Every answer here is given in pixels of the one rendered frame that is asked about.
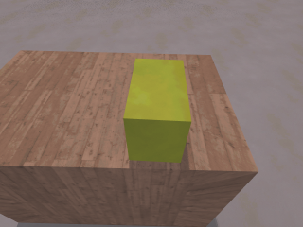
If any carton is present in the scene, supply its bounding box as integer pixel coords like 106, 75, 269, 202
123, 58, 192, 163

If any pedestal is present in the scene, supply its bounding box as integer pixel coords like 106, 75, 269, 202
0, 50, 258, 227

